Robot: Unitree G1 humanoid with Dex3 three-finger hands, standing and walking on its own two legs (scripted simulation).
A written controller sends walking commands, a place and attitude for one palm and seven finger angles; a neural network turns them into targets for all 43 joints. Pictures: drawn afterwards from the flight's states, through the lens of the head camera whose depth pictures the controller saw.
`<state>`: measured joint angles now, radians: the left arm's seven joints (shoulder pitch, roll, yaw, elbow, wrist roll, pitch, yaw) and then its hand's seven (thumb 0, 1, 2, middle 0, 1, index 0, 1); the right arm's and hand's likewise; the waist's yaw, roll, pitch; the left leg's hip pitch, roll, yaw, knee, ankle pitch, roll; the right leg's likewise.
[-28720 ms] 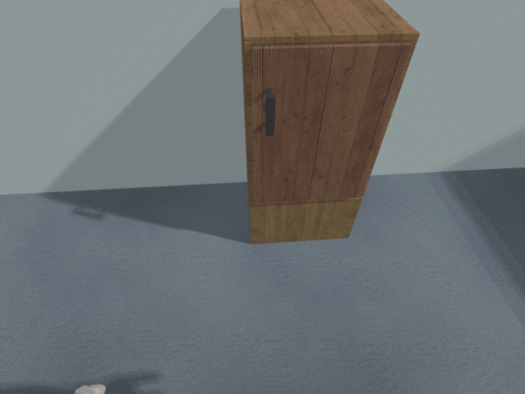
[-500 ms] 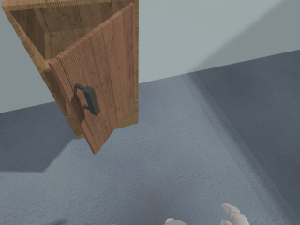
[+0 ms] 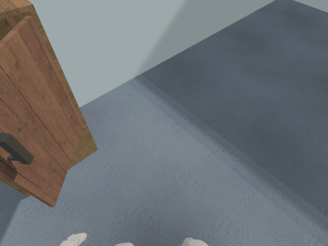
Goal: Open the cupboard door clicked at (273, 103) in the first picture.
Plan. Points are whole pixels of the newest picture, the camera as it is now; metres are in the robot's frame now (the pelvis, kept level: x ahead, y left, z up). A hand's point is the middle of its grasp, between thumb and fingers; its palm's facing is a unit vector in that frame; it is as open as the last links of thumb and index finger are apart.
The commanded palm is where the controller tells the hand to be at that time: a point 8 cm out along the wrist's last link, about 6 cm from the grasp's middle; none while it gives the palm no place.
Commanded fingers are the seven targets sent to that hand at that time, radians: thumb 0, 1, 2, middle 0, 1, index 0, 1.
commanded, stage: walk to a spot facing it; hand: left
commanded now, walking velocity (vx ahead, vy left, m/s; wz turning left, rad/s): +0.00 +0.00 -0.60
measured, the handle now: (8, 149) +0.34 +0.43 -0.01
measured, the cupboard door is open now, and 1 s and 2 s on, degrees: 43 43 43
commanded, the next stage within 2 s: turn to face it in 1.82 s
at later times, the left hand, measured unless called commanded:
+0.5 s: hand out of the picture +0.13 +0.12 -0.14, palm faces -0.25 -0.94 -0.22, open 7.4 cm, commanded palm none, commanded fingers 0.00 0.90 0.90 -0.20 -0.30 -0.20 -0.30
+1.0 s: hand (191, 159) +0.40 -0.09 -0.15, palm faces -0.60 -0.76 -0.24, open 7.4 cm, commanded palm none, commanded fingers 0.00 0.90 0.90 -0.20 -0.30 -0.20 -0.30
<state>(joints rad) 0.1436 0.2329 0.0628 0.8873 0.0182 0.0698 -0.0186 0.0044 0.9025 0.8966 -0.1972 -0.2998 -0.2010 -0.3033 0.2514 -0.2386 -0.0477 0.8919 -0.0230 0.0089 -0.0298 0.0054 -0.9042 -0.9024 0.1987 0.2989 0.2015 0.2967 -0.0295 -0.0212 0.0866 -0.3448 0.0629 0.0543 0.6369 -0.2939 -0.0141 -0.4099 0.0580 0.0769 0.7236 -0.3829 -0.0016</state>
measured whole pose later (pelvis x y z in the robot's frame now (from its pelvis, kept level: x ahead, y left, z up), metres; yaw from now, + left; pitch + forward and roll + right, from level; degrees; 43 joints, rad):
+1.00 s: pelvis +0.15 -0.16 -0.01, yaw -35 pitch +0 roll +2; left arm 0.05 0.25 0.07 0.90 0.03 -0.03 -0.07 0.01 0.91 0.90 -0.19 -0.30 -0.20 -0.30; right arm 0.47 -0.19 -0.03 1.04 -0.03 -0.02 0.00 0.01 -0.90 -0.90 0.20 0.30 0.20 0.30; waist -0.05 0.00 0.10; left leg -0.10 0.19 0.20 0.73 -0.50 -0.09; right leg -0.47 -0.06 -0.12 0.67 -0.22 -0.07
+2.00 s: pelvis +0.47 -0.49 +0.02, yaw -35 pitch +1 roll +0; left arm 0.27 0.17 0.05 1.07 0.03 -0.07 0.00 0.00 0.93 0.90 -0.20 -0.30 -0.20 -0.30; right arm 0.27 -0.16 -0.06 1.06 -0.02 -0.01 0.02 0.01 -0.91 -0.90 0.20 0.30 0.20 0.30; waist -0.02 -0.03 0.04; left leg -0.49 0.09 0.11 0.83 -0.30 -0.01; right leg -0.13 -0.08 -0.23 0.42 -0.30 0.00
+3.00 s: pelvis +0.59 -0.63 +0.01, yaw -2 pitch +1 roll -1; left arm 0.16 0.25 0.07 0.87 0.01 0.04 0.00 0.01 0.91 0.90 -0.19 -0.30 -0.20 -0.30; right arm 0.15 -0.23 -0.06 0.91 -0.03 0.05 0.01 0.00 -0.90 -0.90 0.20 0.30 0.21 0.30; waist 0.00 0.01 0.10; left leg -0.34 0.02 -0.05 0.58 -0.25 -0.02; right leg -0.40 -0.06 -0.04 0.80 -0.42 0.07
